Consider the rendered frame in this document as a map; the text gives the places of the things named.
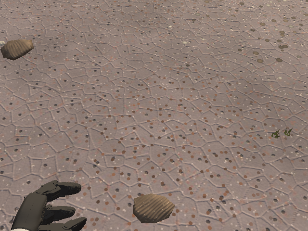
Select left robot hand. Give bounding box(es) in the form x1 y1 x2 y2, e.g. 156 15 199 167
11 180 87 231

